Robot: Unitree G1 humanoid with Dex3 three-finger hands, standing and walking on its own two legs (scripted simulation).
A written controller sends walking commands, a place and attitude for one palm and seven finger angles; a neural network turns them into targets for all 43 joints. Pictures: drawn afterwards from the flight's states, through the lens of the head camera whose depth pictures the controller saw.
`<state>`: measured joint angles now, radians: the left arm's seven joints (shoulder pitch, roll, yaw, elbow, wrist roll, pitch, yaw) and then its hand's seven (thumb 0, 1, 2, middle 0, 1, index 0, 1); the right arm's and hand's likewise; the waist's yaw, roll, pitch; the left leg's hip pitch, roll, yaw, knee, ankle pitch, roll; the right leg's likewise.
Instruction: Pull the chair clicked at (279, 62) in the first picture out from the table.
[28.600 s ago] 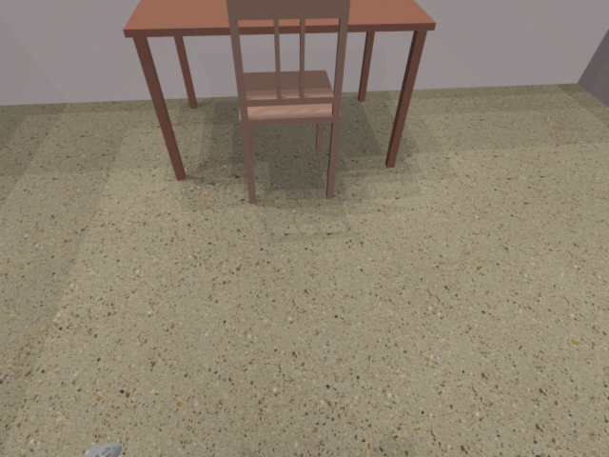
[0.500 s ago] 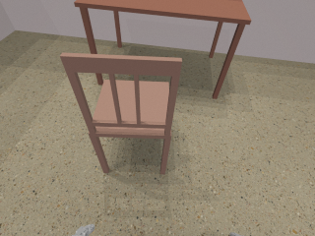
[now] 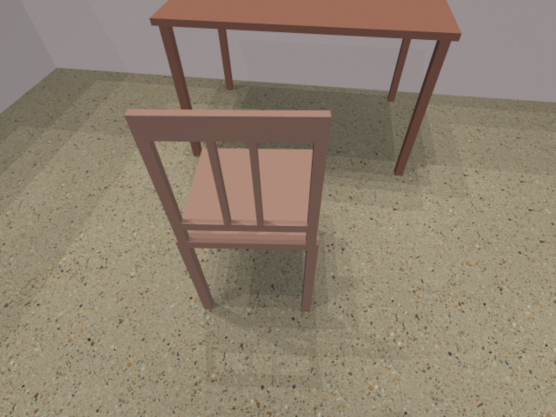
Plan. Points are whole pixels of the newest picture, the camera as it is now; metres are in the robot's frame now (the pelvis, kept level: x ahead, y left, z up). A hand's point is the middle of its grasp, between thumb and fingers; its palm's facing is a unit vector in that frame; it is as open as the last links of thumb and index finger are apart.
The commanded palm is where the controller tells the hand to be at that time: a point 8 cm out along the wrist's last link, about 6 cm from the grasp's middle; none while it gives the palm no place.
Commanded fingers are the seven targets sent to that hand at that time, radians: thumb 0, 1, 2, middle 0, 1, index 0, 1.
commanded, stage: let the arm hang, fingers relaxed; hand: left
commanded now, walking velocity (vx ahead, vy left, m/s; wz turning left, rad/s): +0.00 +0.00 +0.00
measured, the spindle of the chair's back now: (220, 185) +0.62 +0.18 -0.09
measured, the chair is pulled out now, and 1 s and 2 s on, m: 0.64 0.64 0.64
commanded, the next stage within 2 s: look to check the result in 0.38 s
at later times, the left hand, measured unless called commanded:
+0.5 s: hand out of the picture -0.01 +0.15 -0.17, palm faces +0.04 -0.99 -0.16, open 7.4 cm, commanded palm none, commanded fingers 0.00 0.90 0.90 -0.20 -0.30 -0.20 -0.30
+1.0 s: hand out of the picture -0.01 +0.14 -0.17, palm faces +0.04 -0.99 -0.16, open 7.4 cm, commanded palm none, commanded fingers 0.00 0.90 0.90 -0.20 -0.30 -0.20 -0.30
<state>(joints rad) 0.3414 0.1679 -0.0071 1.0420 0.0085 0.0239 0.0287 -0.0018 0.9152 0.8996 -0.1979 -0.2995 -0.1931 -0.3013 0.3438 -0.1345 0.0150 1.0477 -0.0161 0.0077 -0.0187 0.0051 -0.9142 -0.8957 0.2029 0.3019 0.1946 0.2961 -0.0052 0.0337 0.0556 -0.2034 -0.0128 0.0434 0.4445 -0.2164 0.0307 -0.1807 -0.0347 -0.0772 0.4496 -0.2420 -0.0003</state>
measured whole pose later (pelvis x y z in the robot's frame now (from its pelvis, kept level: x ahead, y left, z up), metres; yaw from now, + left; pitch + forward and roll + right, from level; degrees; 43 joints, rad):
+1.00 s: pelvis +0.01 -0.01 +0.00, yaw +0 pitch -2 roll +0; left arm 0.33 0.10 0.00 1.09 0.01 0.01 0.03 0.00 0.91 0.90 -0.20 -0.30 -0.19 -0.30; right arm 0.34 -0.10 0.01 1.10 -0.01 -0.01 -0.04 0.00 -0.91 -0.90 0.20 0.30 0.19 0.30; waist -0.01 0.01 0.06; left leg -0.17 -0.01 0.04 0.43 -0.23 0.02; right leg -0.15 -0.03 -0.08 0.44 -0.26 -0.01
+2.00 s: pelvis +0.01 -0.02 +0.00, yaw +0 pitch -2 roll +0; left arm 0.33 0.10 0.00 1.09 0.01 0.00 0.03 0.00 0.91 0.90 -0.20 -0.30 -0.19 -0.30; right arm 0.34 -0.10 0.01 1.11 -0.01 -0.01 -0.04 0.00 -0.91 -0.90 0.20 0.30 0.19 0.30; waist -0.01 0.01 0.07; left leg -0.18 0.00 0.03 0.43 -0.22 0.01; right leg -0.15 -0.02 -0.09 0.44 -0.25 -0.02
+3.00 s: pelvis +0.01 -0.02 +0.00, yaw +1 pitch -2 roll +0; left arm 0.34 0.10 0.00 1.08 0.01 0.00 0.03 0.00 0.91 0.90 -0.20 -0.30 -0.19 -0.30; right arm 0.34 -0.09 0.01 1.11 -0.01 -0.01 -0.04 0.00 -0.91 -0.90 0.20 0.30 0.19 0.30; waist 0.00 0.00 0.07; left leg -0.18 0.01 0.02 0.43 -0.21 0.00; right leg -0.15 -0.01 -0.10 0.44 -0.25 -0.03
